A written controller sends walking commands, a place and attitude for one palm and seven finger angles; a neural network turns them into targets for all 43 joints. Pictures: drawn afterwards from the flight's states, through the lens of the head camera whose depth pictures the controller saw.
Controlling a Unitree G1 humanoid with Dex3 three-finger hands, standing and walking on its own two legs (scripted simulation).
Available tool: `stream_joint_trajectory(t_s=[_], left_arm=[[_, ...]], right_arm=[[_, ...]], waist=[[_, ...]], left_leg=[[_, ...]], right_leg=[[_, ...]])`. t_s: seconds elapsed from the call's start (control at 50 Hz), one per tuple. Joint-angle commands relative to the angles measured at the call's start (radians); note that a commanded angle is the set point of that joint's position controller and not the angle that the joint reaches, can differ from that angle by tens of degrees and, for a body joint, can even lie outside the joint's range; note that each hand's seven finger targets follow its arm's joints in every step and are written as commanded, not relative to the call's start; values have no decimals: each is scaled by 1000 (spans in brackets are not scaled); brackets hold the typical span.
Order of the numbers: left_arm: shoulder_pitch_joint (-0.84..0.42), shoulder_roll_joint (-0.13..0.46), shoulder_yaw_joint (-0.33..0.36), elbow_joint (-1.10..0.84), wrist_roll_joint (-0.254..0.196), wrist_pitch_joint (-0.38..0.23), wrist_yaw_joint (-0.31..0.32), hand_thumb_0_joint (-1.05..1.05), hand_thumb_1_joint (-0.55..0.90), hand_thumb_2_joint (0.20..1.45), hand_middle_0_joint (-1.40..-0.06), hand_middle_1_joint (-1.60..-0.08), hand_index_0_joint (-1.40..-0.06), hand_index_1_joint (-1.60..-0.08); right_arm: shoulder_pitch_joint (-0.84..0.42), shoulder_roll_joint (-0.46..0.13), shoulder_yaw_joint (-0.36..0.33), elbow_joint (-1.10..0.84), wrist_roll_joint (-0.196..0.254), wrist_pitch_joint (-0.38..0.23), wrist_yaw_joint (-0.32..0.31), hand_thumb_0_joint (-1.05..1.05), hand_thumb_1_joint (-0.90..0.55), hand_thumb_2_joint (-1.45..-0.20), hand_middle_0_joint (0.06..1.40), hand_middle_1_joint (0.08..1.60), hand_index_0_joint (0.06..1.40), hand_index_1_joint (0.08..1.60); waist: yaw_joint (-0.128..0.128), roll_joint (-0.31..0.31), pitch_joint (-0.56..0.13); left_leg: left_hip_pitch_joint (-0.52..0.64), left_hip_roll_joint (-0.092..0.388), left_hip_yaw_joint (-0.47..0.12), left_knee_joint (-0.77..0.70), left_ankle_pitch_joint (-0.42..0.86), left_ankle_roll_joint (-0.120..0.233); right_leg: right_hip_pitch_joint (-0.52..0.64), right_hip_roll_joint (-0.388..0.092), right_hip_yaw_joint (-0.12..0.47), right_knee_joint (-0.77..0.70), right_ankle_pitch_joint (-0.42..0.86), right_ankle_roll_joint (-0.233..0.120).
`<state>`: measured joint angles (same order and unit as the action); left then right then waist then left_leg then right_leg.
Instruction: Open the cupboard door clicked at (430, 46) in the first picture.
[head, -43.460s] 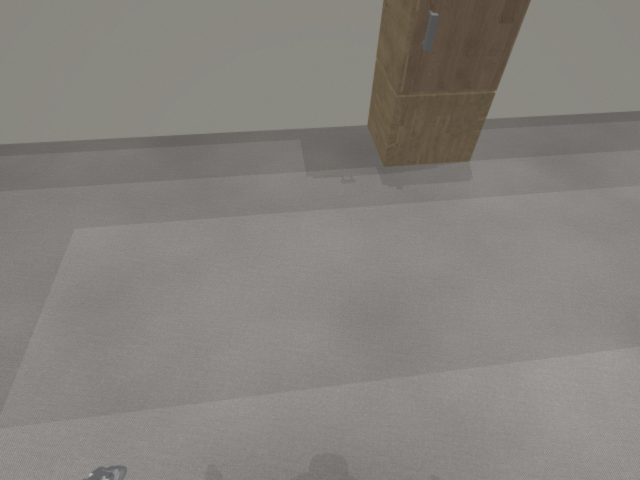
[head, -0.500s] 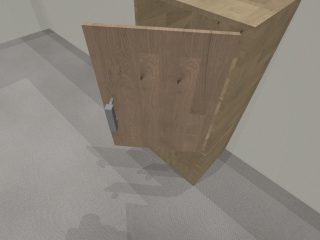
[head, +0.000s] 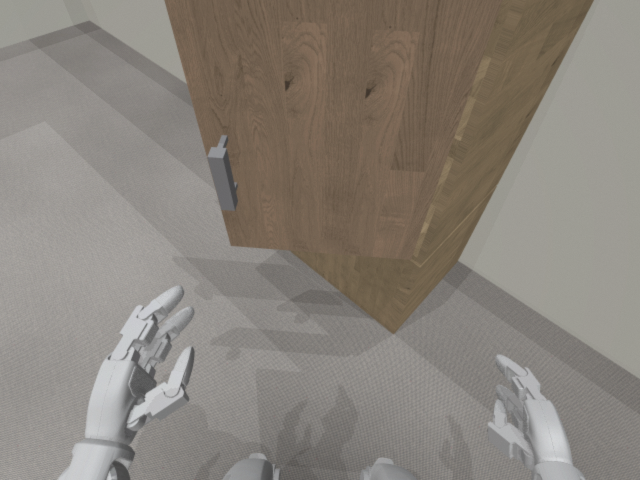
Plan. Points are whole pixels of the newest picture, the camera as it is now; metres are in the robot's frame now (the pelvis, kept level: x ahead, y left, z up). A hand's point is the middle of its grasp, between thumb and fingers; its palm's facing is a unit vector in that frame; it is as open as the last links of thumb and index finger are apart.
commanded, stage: raise the hand with hooked fingers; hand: left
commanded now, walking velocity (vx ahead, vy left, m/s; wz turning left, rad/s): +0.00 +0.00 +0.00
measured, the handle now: (226, 172) +0.61 +0.21 -0.01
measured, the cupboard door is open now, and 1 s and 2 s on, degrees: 39 39 39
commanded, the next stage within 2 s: move the hooked fingers beside the handle in 1.78 s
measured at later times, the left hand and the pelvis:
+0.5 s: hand (139, 384) +0.23 +0.23 +0.00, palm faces -0.03 -1.00 -0.03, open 11.0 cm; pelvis -0.01 +0.02 -0.03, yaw +0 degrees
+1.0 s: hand (109, 360) +0.25 +0.28 +0.00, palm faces -0.01 -1.00 -0.06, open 13.7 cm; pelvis +0.00 +0.03 -0.03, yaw +0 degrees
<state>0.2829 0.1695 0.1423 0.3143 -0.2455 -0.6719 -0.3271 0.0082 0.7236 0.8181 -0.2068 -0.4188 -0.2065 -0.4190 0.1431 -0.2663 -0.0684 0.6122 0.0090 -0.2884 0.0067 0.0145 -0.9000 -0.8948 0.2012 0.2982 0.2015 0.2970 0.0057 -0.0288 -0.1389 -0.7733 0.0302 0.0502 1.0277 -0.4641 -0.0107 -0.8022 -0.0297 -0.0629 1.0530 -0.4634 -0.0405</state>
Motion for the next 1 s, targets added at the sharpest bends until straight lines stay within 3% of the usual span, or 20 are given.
stream_joint_trajectory(t_s=[0.0, 0.04, 0.08, 0.12, 0.14, 0.2, 0.22, 0.24, 0.32, 0.34, 0.4, 0.42, 0.44, 0.6, 0.64, 0.78, 0.9, 0.98], left_arm=[[49, 158, 121, -214, -93, -1, -97, 0, 503, 730, -228, -555, -228, -555], [-33, 180, 126, -357, -103, 46, -63, 0, 457, 710, -232, -585, -232, -585], [-73, 206, 120, -512, -76, 61, -19, 0, 410, 690, -235, -615, -235, -615], [-120, 210, 85, -605, -52, 73, 3, 0, 363, 670, -238, -645, -238, -645], [-109, 204, 74, -591, -35, 85, 6, 0, 340, 660, -240, -660, -240, -660], [-89, 192, 70, -481, -30, 138, -10, 0, 270, 630, -245, -705, -245, -705], [-77, 197, 84, -423, -42, 165, -29, 0, 247, 620, -247, -720, -247, -720], [-87, 197, 88, -417, -50, 183, -42, 0, 223, 610, -248, -735, -248, -735], [-12, 244, 179, -381, -84, 256, -60, 0, 130, 570, -255, -795, -255, -795], [-10, 239, 180, -409, -87, 260, -58, 0, 107, 560, -257, -810, -257, -810], [-14, 231, 188, -399, -87, 250, -32, 0, 37, 530, -262, -855, -262, -855], [-22, 244, 198, -372, -90, 245, -31, 0, 13, 520, -263, -870, -263, -870], [-49, 238, 187, -389, -85, 228, -29, 0, -10, 510, -265, -885, -265, -885], [-95, 276, 212, -351, -87, 181, -50, 0, -197, 430, -278, -1005, -278, -1005], [-114, 291, 223, -360, -93, 180, -65, 0, -243, 410, -282, -1035, -282, -1035], [-147, 315, 249, -333, -97, 199, -88, 0, -407, 340, -293, -1140, -293, -1140], [-198, 343, 283, -269, -114, 221, -126, 0, -500, 300, -300, -1200, -300, -1200], [-265, 388, 315, -233, -126, 228, -162, 0, -500, 300, -300, -1200, -300, -1200]], right_arm=[[-76, -119, -30, -264, 31, -25, -20, 0, -900, -900, 200, 300, 200, 300], [-49, -116, -22, -285, 32, -9, -39, 0, -900, -900, 200, 300, 200, 300], [-3, -105, -13, -278, 27, -3, -55, 0, -900, -900, 200, 300, 200, 300], [17, -107, -1, -264, 18, -2, -72, 0, -900, -900, 200, 300, 200, 300], [22, -106, 3, -248, 16, -1, -76, 0, -900, -900, 200, 300, 200, 300], [28, -109, 11, -207, 18, -5, -84, 0, -900, -900, 200, 300, 200, 300], [26, -112, 15, -201, 20, -3, -88, 0, -900, -900, 200, 300, 200, 300], [24, -114, 16, -202, 22, -4, -88, 0, -900, -900, 200, 300, 200, 300], [10, -108, 13, -208, 25, -2, -86, 0, -900, -900, 200, 300, 200, 300], [12, -104, 15, -214, 24, -1, -81, 0, -900, -900, 200, 300, 200, 300], [17, -99, 10, -204, 23, 0, -76, 0, -900, -900, 200, 300, 200, 300], [16, -101, 14, -203, 17, 2, -76, 0, -900, -900, 200, 300, 200, 300], [23, -106, 13, -200, 18, 0, -74, 0, -900, -900, 200, 300, 200, 300], [61, -136, 8, -197, 21, 2, -75, 0, -900, -900, 200, 300, 200, 300], [73, -142, 7, -200, 19, 3, -76, 0, -900, -900, 200, 300, 200, 300], [83, -151, 10, -206, 20, 15, -70, 0, -900, -900, 200, 300, 200, 300], [90, -155, 14, -207, 22, 24, -71, 0, -900, -900, 200, 300, 200, 300], [94, -162, 21, -205, 23, 23, -76, 0, -900, -900, 200, 300, 200, 300]], waist=[[58, 6, -187], [35, 23, -199], [9, 92, -236], [-24, 95, -249], [-29, 123, -238], [-52, 83, -196], [-44, 75, -178], [-43, 68, -197], [17, 84, -285], [22, 98, -306], [12, 49, -281], [18, 50, -257], [5, 59, -252], [-7, 86, -245], [-5, 103, -273], [-7, 148, -278], [-17, 113, -275], [-14, 130, -285]], left_leg=[[-140, -72, -10, 39, 19, 23], [-134, -52, -35, 45, -35, 31], [-90, -38, -48, 55, 5, 42], [-69, -26, -66, 75, 55, 49], [-71, -25, -73, 77, 65, 47], [-106, -23, -94, 77, 41, 43], [-119, -22, -100, 76, 41, 42], [-123, -25, -99, 72, 32, 40], [-82, -29, -104, 33, 103, 34], [-68, -30, -101, 23, 120, 34], [-72, -28, -105, 10, 118, 33], [-88, -28, -110, 9, 117, 32], [-77, -27, -108, 8, 116, 31], [-61, -28, -112, -8, 86, 28], [-31, -26, -116, -6, 139, 24], [1, -23, -121, -8, 186, 15], [-13, -23, -115, 8, 193, 19], [-23, -24, -113, 17, 187, 20]], right_leg=[[59, -7, 160, -111, -134, 19], [11, 7, 159, -122, -235, 21], [14, 16, 142, -110, -164, 16], [-10, 32, 115, -71, -66, 13], [-30, 33, 101, -64, -42, 11], [-71, 41, 63, -58, -50, 18], [-73, 49, 57, -53, -54, 13], [-67, 44, 53, -57, -63, 19], [16, 43, 32, -45, 5, 13], [22, 39, 25, -42, 26, 15], [10, 40, 13, -45, 21, 20], [0, 45, 8, -34, 16, 13], [-18, 42, 4, -32, 20, 15], [-60, 41, -5, -23, 5, 11], [-59, 44, -10, -8, 51, 9], [-65, 47, -18, -5, 85, 9], [-59, 51, -15, -12, 103, 12], [-54, 50, -6, -10, 101, 9]])
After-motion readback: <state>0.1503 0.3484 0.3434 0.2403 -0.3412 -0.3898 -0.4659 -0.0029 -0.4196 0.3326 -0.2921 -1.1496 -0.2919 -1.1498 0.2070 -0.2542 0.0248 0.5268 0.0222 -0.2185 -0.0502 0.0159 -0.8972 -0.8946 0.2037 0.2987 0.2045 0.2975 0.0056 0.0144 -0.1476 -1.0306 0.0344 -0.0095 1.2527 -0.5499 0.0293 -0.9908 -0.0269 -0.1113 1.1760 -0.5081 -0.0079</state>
